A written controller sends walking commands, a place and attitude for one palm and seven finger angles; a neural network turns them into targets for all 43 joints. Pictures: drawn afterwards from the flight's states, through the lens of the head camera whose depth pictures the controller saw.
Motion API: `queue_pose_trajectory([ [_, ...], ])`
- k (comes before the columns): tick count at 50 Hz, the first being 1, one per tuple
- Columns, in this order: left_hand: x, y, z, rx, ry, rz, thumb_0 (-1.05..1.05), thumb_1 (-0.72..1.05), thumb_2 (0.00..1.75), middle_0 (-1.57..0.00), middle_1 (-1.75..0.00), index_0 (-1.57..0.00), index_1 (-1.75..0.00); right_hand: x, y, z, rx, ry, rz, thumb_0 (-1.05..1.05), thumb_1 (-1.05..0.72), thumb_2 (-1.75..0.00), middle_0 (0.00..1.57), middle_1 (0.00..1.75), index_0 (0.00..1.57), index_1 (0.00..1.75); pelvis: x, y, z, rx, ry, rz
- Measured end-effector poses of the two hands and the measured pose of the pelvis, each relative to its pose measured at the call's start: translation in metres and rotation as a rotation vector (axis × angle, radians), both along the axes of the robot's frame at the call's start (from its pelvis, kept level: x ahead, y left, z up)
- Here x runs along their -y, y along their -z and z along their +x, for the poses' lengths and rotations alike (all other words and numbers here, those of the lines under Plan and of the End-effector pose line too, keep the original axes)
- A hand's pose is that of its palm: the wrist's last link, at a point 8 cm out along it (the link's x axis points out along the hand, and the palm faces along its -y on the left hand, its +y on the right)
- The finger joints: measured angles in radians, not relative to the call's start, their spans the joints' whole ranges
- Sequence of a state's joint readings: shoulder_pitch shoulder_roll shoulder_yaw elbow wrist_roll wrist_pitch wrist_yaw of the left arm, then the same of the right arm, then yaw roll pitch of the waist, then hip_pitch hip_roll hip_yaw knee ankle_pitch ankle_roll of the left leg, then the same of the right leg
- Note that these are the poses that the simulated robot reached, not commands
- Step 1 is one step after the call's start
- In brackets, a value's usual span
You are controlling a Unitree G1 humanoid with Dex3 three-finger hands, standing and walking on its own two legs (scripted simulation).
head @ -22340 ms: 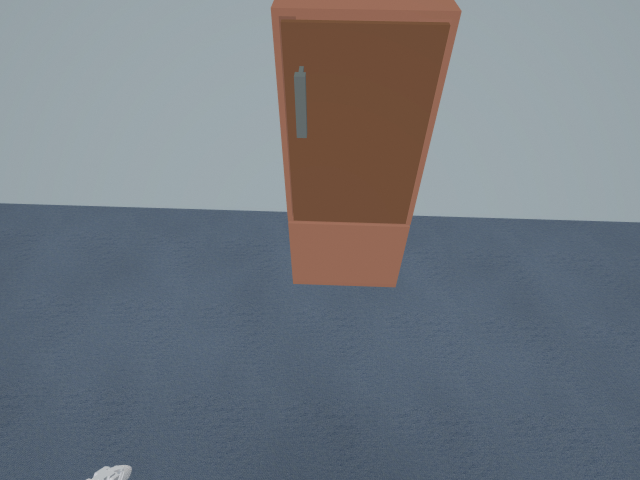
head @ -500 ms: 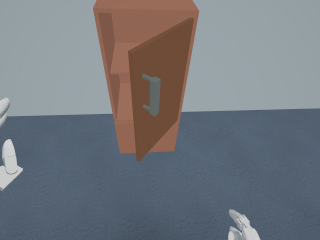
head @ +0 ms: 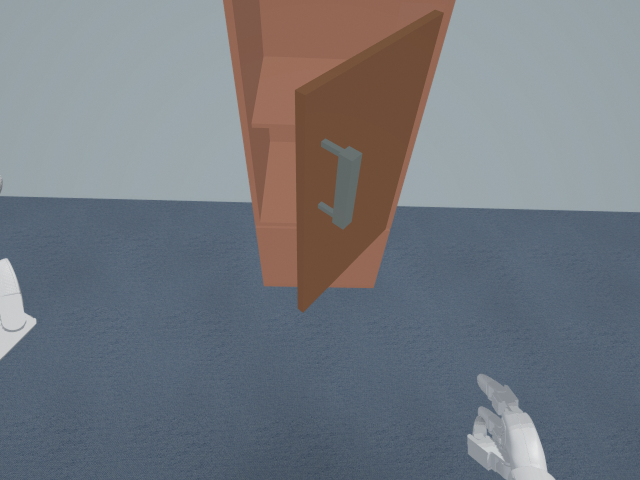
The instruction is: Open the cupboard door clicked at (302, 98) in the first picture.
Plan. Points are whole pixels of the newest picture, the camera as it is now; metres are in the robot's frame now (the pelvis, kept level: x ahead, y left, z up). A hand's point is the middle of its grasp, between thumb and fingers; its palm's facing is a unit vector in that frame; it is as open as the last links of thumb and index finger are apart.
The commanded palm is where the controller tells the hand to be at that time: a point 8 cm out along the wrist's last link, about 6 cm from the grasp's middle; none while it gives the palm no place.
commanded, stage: stop stepping back and stand still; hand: left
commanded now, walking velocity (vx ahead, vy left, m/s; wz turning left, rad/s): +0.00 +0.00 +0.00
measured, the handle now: (335, 184) +0.55 +0.01 +0.03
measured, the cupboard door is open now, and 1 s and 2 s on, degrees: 49 49 49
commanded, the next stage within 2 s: let the arm hang, fingers relaxed in 0.72 s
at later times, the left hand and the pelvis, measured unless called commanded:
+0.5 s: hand out of the picture +0.18 +0.30 +0.16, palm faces +0.41 -0.78 -0.48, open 7.4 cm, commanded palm +0.12 +0.33 +0.18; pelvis -0.02 +0.03 +0.01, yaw +0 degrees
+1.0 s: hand out of the picture +0.12 +0.27 -0.07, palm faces +0.04 -0.90 -0.43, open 7.4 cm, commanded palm none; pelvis -0.04 +0.03 +0.00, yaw +1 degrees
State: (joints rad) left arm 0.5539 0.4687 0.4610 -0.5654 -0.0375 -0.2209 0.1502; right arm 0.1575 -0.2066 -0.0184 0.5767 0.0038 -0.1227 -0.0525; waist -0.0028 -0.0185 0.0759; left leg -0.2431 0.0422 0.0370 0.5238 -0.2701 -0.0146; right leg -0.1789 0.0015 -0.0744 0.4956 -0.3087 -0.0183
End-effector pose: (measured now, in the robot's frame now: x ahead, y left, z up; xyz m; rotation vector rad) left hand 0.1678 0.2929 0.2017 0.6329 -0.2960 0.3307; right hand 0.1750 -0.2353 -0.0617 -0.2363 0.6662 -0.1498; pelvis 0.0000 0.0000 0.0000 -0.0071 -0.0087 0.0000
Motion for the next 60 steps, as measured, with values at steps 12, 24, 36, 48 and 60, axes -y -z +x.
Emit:
queue_pose_trajectory([
  [12,-0.024,0.041,-0.010,-0.185,-0.083,-0.141,0.02,0.89,0.90,-0.21,-0.30,-0.22,-0.30,-0.035,0.015,-0.017,-0.088,-0.022,0.050,0.01,-0.90,-0.90,0.20,0.30,0.20,0.30,-0.018,-0.005,-0.004,-0.013,0.002,-0.008],
  [24,-0.037,0.018,-0.029,-0.081,-0.082,-0.107,0.02,0.88,0.90,-0.21,-0.30,-0.22,-0.30,-0.033,0.006,-0.038,-0.076,-0.013,0.011,0.01,-0.90,-0.90,0.20,0.30,0.20,0.30,-0.026,-0.008,-0.020,-0.006,-0.006,-0.018],
  [36,-0.035,0.033,-0.041,-0.129,-0.094,-0.154,0.02,0.89,0.90,-0.21,-0.30,-0.22,-0.30,-0.033,0.006,-0.049,-0.082,-0.015,0.004,0.01,-0.90,-0.90,0.20,0.30,0.20,0.30,-0.028,-0.009,-0.030,-0.003,-0.015,-0.019],
  [48,-0.039,0.187,-0.040,-0.785,-0.179,-0.287,0.00,0.90,0.90,-0.19,-0.30,-0.20,-0.29,-0.017,0.054,-0.059,-0.228,-0.073,0.054,0.01,-0.90,-0.90,0.20,0.30,0.20,0.30,-0.031,0.001,-0.038,-0.028,-0.028,-0.008],
  [60,0.058,0.351,-0.195,-1.528,-0.318,-0.691,0.00,0.99,0.90,-0.20,-0.30,-0.21,-0.30,0.003,0.066,-0.186,-0.687,0.048,-0.002,0.01,-0.91,-0.90,0.20,0.30,0.20,0.30,-0.007,0.001,-0.037,0.004,-0.043,-0.004],
])
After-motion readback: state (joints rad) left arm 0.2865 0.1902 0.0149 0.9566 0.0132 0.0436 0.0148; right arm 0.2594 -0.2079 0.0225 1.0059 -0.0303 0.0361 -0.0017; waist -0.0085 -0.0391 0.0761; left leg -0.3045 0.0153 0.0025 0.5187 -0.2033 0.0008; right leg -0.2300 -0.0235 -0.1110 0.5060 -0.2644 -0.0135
